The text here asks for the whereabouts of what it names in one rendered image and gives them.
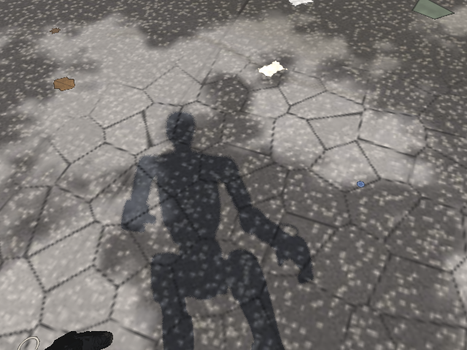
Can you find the robot left hand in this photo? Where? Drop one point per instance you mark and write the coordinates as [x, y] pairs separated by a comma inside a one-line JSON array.
[[94, 340]]

